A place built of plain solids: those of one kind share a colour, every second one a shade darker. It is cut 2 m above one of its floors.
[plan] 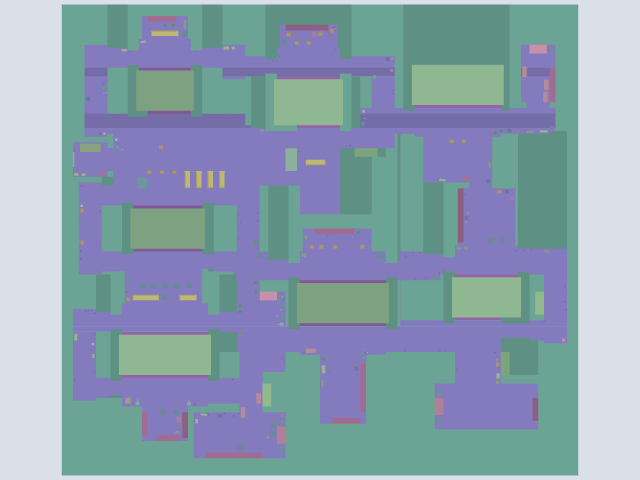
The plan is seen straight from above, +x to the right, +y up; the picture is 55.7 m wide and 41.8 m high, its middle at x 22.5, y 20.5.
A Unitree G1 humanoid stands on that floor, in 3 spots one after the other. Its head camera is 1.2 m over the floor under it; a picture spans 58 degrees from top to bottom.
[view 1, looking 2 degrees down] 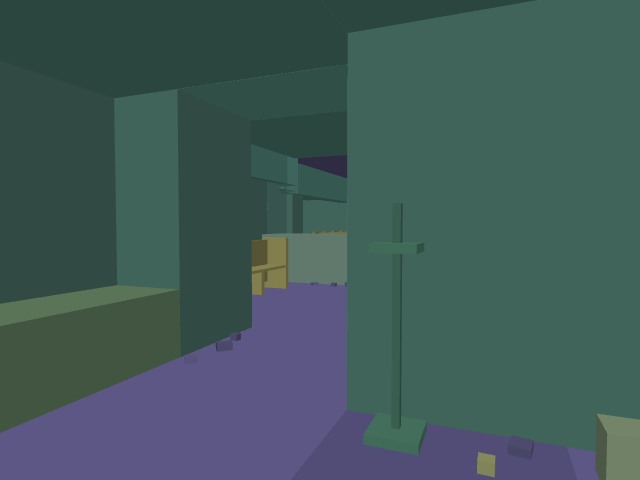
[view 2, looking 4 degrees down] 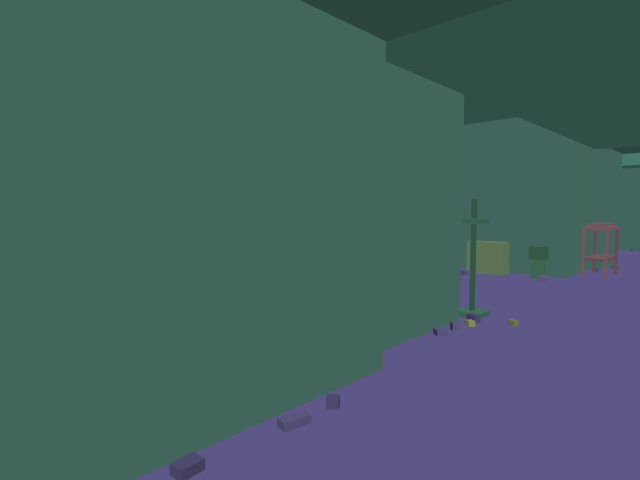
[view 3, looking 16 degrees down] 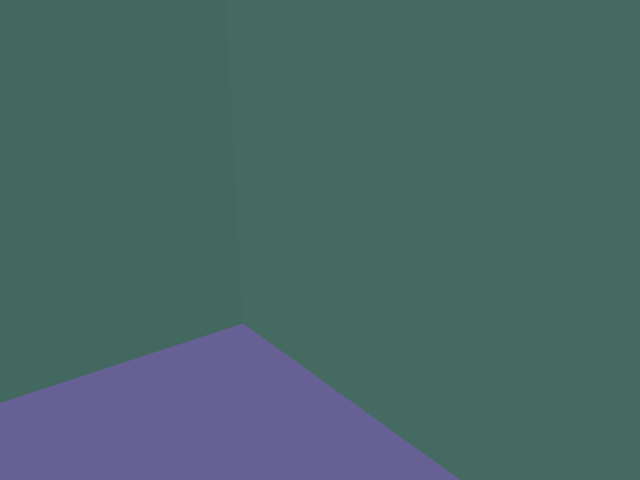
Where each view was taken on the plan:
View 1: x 28.62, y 31.12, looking -158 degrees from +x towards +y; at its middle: table_altar_high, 8.77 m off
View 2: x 30.88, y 12.62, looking -136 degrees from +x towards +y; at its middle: wall_rock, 2.71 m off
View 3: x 4.12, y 36.38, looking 141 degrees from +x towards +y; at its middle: wall_rock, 1.86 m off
